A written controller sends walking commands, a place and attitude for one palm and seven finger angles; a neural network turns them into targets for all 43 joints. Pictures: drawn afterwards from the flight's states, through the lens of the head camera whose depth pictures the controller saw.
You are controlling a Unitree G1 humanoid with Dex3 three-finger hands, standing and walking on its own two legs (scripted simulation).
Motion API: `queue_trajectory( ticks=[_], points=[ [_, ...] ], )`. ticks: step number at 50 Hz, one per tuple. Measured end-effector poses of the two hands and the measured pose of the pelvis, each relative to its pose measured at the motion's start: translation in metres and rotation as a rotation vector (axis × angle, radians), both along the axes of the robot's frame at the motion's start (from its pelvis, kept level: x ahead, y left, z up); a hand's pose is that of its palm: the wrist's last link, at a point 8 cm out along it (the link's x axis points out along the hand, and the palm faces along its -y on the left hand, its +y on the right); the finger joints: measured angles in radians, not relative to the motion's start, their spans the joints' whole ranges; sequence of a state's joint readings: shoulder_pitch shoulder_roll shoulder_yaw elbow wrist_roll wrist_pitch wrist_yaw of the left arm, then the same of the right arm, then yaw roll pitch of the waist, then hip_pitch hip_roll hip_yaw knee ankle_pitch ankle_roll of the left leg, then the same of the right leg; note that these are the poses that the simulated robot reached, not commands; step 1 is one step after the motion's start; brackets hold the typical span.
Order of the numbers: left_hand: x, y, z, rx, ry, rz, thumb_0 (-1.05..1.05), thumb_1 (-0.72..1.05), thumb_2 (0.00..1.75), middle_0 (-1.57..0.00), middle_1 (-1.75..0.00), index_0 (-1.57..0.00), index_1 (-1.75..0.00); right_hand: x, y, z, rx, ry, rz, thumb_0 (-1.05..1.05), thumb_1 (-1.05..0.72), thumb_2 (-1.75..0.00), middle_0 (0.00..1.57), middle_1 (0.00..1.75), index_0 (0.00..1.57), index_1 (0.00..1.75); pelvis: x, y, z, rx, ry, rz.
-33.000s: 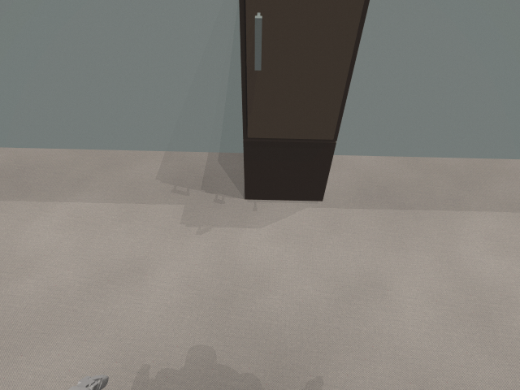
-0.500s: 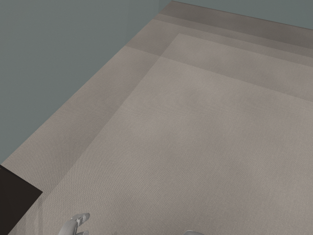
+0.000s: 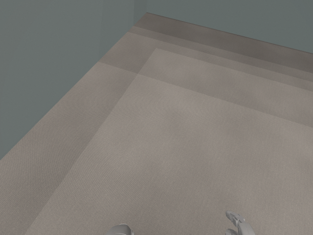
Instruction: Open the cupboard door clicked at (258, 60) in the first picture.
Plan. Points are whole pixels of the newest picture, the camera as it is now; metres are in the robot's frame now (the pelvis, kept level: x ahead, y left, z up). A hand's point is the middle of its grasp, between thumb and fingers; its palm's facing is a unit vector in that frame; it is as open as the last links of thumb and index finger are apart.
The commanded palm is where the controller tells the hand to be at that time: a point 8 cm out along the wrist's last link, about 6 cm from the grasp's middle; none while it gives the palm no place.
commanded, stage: walk to a spot facing it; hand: left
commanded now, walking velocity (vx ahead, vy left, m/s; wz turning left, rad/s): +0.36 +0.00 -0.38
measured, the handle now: out of the picture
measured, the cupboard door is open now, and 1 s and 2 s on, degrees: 48 48 48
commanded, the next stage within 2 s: turn to face it in 0.70 s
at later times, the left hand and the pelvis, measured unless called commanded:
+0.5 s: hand (140, 155) +0.38 +0.09 -0.14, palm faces -0.20 -0.95 -0.23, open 7.4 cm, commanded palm none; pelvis +0.22 -0.07 +0.00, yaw -11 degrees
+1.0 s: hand (149, 148) +0.43 +0.06 -0.18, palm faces -0.04 -0.99 -0.13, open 7.4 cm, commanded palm none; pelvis +0.46 -0.10 +0.00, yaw -7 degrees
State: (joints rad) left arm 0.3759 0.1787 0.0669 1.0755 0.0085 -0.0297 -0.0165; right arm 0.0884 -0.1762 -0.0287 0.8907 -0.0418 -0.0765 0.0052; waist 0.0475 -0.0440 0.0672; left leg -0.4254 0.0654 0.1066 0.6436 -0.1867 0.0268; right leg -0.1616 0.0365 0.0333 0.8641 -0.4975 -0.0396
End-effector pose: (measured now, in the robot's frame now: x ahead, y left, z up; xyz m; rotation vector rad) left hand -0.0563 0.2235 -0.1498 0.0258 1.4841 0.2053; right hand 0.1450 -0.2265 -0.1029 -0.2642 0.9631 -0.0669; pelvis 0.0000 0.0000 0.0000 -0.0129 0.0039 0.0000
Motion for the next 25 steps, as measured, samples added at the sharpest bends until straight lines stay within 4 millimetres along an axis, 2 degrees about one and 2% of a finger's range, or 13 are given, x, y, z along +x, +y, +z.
queue_trajectory(
  ticks=[3,6,9,13,18,20,22,25],
  points=[
    [0.051,0.015,0.004,0.010,-0.031,-0.062,0.01,0.90,0.90,-0.20,-0.30,-0.20,-0.30,-0.005,0.003,0.003,0.004,0.038,-0.059,0.00,-0.90,-0.90,0.20,0.30,0.20,0.30,0.025,0.005,0.007,0.007,-0.008,-0.035],
    [0.116,0.024,0.016,0.025,-0.112,-0.113,0.01,0.91,0.90,-0.20,-0.30,-0.20,-0.30,-0.026,0.004,0.002,0.012,0.134,-0.127,0.00,-0.90,-0.90,0.20,0.30,0.20,0.30,0.049,0.007,0.017,0.006,-0.009,-0.056],
    [0.182,0.024,0.029,0.039,-0.199,-0.168,0.01,0.91,0.90,-0.20,-0.30,-0.19,-0.30,-0.051,-0.006,0.001,0.004,0.237,-0.215,0.00,-0.93,-0.89,0.21,0.30,0.20,0.30,0.073,0.006,0.024,0.008,-0.006,-0.084],
    [0.266,0.011,0.040,0.049,-0.281,-0.256,0.01,0.91,0.90,-0.20,-0.30,-0.19,-0.30,-0.083,-0.014,-0.005,0.025,0.379,-0.307,0.00,-0.93,-0.90,0.20,0.30,0.20,0.30,0.108,-0.001,0.024,0.017,-0.002,-0.124],
    [0.365,-0.028,0.043,0.058,-0.343,-0.373,0.01,0.91,0.90,-0.20,-0.30,-0.19,-0.30,-0.105,-0.019,-0.017,0.082,0.532,-0.405,0.00,-0.92,-0.90,0.20,0.30,0.20,0.30,0.156,-0.026,0.015,0.038,0.007,-0.166],
    [0.401,-0.048,0.040,0.063,-0.374,-0.408,0.01,0.91,0.90,-0.20,-0.30,-0.19,-0.30,-0.106,-0.023,-0.025,0.110,0.589,-0.429,0.01,-0.91,-0.90,0.20,0.30,0.20,0.30,0.177,-0.041,0.007,0.042,0.009,-0.177],
    [0.427,-0.065,0.036,0.072,-0.415,-0.422,0.01,0.91,0.90,-0.20,-0.30,-0.19,-0.30,-0.098,-0.030,-0.033,0.138,0.635,-0.444,0.01,-0.91,-0.90,0.20,0.30,0.20,0.30,0.196,-0.056,-0.001,0.041,0.009,-0.191],
    [0.439,-0.084,0.036,0.068,-0.403,-0.402,0.00,0.91,0.90,-0.20,-0.30,-0.20,-0.30,-0.058,-0.047,-0.033,0.150,0.613,-0.454,0.01,-0.91,-0.90,0.20,0.30,0.20,0.30,0.218,-0.071,0.004,0.036,-0.005,-0.198]
  ],
)
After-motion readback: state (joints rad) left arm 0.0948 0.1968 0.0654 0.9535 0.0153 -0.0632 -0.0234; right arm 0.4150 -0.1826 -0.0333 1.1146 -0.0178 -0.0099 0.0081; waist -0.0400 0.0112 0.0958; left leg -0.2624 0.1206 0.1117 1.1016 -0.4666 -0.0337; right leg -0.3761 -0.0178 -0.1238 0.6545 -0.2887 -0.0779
